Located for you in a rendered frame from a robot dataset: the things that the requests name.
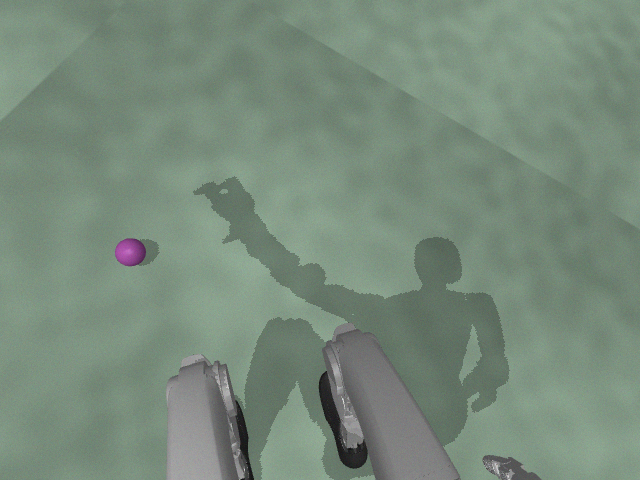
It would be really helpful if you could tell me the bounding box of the ball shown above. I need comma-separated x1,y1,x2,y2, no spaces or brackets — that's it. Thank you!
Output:
115,238,146,266

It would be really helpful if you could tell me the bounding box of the right robot foot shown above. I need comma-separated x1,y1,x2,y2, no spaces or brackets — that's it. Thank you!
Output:
319,371,368,469

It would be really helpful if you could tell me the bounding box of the left robot foot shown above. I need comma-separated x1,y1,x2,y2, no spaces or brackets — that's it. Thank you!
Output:
235,399,254,480

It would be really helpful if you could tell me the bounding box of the right robot hand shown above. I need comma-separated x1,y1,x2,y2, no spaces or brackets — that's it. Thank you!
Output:
483,455,541,480

